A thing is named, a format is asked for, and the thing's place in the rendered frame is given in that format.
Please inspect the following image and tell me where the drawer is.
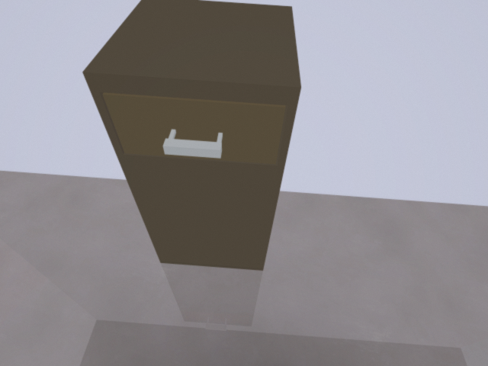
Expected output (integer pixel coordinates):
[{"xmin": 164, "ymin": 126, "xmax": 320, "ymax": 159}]
[{"xmin": 103, "ymin": 93, "xmax": 286, "ymax": 164}]

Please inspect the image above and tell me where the handle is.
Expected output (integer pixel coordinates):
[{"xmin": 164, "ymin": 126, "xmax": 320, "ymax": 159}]
[{"xmin": 163, "ymin": 129, "xmax": 223, "ymax": 159}]

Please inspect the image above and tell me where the cabinet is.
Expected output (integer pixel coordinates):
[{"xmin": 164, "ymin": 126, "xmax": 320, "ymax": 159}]
[{"xmin": 83, "ymin": 0, "xmax": 301, "ymax": 271}]

